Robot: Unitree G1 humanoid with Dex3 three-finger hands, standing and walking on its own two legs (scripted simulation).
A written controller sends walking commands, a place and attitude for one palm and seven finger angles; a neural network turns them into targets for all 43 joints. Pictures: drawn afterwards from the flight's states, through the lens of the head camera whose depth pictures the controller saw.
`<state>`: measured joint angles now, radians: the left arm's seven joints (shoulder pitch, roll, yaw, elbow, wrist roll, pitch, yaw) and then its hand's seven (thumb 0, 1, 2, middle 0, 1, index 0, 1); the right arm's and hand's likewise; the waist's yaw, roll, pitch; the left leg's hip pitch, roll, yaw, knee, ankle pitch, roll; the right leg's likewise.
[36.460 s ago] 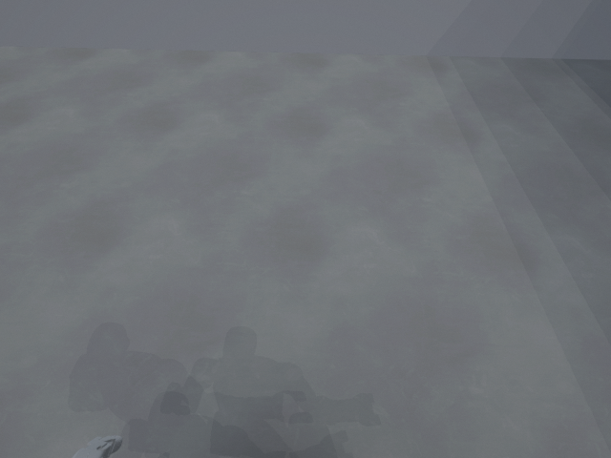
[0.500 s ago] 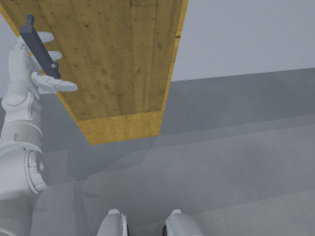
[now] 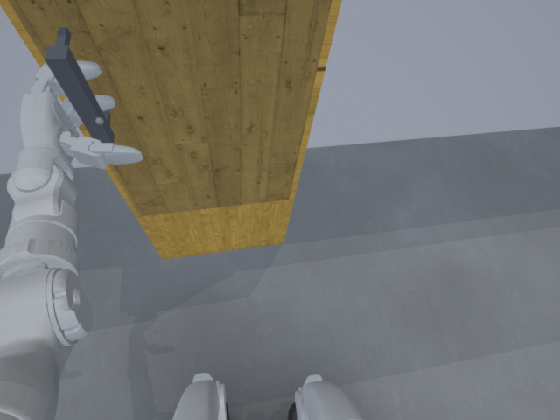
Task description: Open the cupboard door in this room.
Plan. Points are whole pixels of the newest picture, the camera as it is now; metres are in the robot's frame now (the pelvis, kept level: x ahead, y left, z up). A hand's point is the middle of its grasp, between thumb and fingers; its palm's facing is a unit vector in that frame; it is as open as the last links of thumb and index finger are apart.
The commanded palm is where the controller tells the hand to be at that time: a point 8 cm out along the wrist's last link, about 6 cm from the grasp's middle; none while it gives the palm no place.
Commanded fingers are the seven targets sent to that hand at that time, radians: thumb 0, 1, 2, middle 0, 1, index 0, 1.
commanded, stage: close the thumb around the handle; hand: left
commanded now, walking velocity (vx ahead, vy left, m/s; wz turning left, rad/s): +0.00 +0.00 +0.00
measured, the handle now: (86, 92) +0.56 +0.24 +0.09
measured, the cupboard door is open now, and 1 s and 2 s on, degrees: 0 5 45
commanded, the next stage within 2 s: pull the door open along its arc in 0.58 s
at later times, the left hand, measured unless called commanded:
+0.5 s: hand (98, 119) +0.51 +0.21 +0.09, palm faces +0.09 -1.00 +0.00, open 5.8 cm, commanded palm +0.48 +0.25 +0.09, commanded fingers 0.00 0.90 0.90 -0.40 -1.35 -0.40 -1.35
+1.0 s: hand (101, 134) +0.48 +0.20 +0.09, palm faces +0.07 -1.00 +0.00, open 6.0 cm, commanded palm +0.42 +0.25 +0.09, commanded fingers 0.00 0.90 0.90 -0.40 -1.35 -0.40 -1.35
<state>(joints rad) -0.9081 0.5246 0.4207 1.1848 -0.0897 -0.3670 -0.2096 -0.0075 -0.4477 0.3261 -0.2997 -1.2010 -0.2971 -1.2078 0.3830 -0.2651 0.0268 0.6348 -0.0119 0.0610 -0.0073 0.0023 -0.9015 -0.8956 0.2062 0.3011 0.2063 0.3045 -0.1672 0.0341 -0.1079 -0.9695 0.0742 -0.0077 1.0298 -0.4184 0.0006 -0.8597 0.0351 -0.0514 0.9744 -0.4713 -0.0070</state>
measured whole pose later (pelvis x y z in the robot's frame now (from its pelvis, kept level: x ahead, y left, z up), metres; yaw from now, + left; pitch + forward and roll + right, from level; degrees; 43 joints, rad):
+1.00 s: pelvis +0.01 +0.00 +0.01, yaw -1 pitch +19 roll -2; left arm -0.70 0.44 0.40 0.97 -0.15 -0.35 -0.21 0.01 0.70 0.76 -0.34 -1.34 -0.34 -1.35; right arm 0.40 -0.26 0.01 0.60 0.00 0.09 0.00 0.00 -0.90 -0.90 0.21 0.30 0.21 0.30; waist -0.14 0.04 -0.12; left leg -0.89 0.08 0.02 0.98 -0.42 0.00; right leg -0.80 0.04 -0.02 0.93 -0.46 0.00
